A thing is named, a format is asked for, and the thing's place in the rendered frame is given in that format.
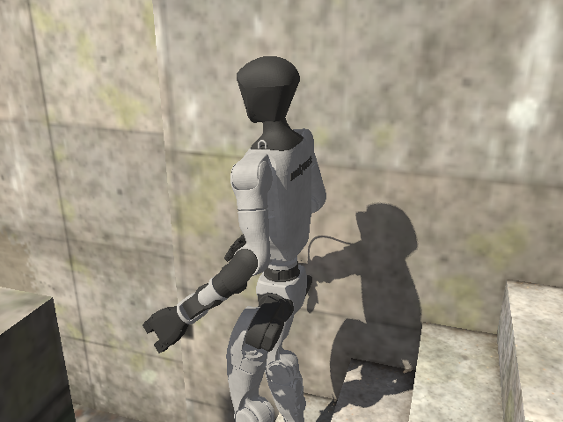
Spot stairs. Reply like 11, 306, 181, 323
234, 280, 563, 422

